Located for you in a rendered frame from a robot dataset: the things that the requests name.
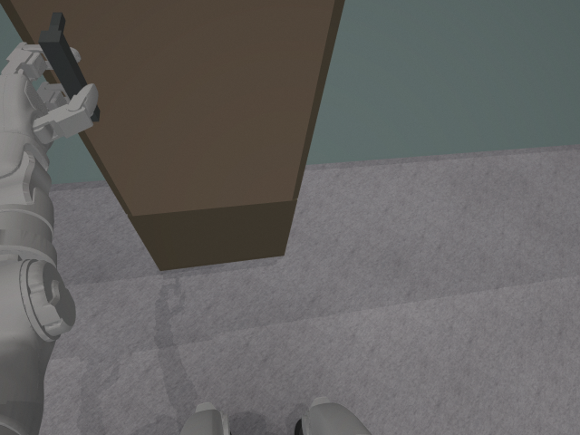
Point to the robot left shin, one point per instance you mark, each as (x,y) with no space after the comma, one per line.
(205,406)

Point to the robot left hand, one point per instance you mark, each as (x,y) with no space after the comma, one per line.
(21,106)

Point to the robot right thigh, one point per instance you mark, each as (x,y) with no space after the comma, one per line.
(332,419)

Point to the cupboard door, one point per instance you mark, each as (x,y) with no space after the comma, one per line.
(203,103)

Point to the robot left upper arm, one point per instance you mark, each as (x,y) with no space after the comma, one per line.
(35,309)

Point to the left robot forearm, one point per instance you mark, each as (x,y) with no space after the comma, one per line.
(26,211)

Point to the handle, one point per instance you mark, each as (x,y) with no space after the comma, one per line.
(60,57)

